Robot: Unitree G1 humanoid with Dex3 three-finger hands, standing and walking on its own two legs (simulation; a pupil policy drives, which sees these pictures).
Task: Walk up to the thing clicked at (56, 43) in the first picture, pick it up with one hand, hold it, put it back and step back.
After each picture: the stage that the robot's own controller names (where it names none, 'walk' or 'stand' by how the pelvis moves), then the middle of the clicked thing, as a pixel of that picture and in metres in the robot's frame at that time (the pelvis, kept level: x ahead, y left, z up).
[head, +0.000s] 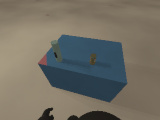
stand; (57, 52) +0.65 +0.38 -0.05
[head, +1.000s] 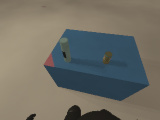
walk; (66, 51) +0.58 +0.25 -0.01
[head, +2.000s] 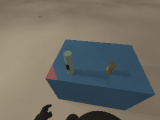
stand; (69, 63) +0.49 +0.21 -0.03
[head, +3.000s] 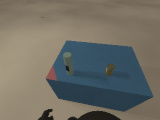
stand; (68, 64) +0.49 +0.23 -0.05
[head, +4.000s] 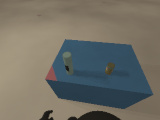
stand; (68, 64) +0.48 +0.22 -0.05
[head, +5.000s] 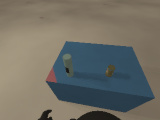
stand; (68, 66) +0.48 +0.22 -0.05
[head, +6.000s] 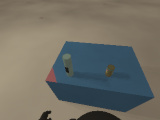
stand; (68, 66) +0.48 +0.22 -0.05
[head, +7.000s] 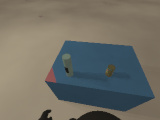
rise first; (68, 66) +0.47 +0.22 -0.05
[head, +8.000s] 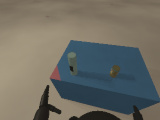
rise first; (73, 64) +0.48 +0.20 -0.05
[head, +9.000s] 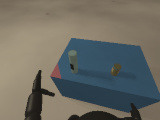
go down; (73, 63) +0.50 +0.19 -0.04
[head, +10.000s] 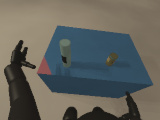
go down; (66, 55) +0.50 +0.18 +0.02
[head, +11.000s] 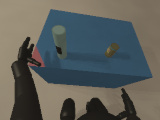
close in; (60, 45) +0.51 +0.18 +0.04
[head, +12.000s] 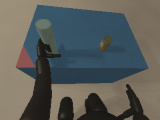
close; (49, 42) +0.52 +0.20 +0.07
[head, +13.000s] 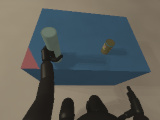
lift; (53, 48) +0.48 +0.19 +0.07
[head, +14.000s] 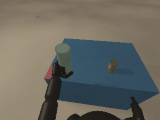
lift; (65, 64) +0.34 +0.17 +0.16
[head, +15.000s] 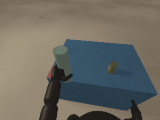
hold; (64, 66) +0.32 +0.18 +0.15
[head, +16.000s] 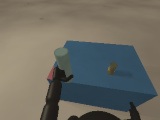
hold; (65, 67) +0.33 +0.18 +0.14
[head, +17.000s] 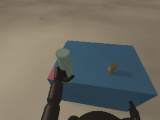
hold; (66, 68) +0.33 +0.17 +0.13
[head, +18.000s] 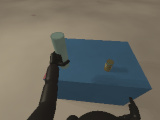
crouch; (61, 53) +0.42 +0.19 +0.17
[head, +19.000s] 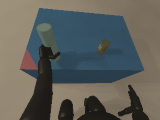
lower; (50, 45) +0.51 +0.20 +0.05
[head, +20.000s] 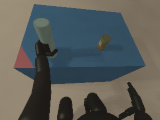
lower; (47, 42) +0.52 +0.20 +0.07
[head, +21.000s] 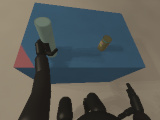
lower; (48, 41) +0.52 +0.20 +0.07
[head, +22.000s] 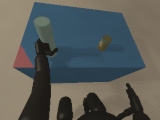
lower; (48, 41) +0.52 +0.20 +0.07
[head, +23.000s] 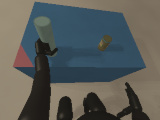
rest; (48, 40) +0.52 +0.20 +0.07
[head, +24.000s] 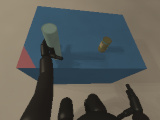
withdraw; (53, 45) +0.51 +0.18 +0.07
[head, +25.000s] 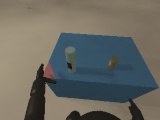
sink last; (71, 61) +0.47 +0.16 +0.01
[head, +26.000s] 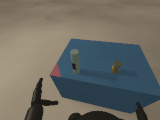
stand; (75, 62) +0.49 +0.17 +0.00
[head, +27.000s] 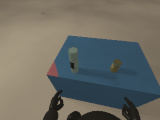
stand; (74, 61) +0.48 +0.17 +0.01
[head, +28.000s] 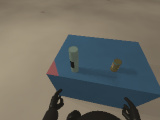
stand; (74, 60) +0.48 +0.17 +0.01
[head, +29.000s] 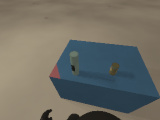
stand; (74, 64) +0.49 +0.17 -0.03
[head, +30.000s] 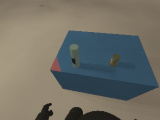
walk; (75, 57) +0.52 +0.17 -0.04
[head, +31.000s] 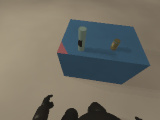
walk; (81, 40) +0.71 +0.11 -0.03
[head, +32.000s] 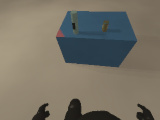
walk; (75, 23) +0.97 +0.25 -0.01
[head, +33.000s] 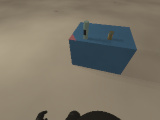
stand; (86, 30) +1.13 +0.15 -0.03
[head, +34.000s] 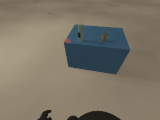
stand; (80, 33) +1.12 +0.19 -0.05
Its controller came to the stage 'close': yes
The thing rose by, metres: 0.20
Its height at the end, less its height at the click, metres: +0.00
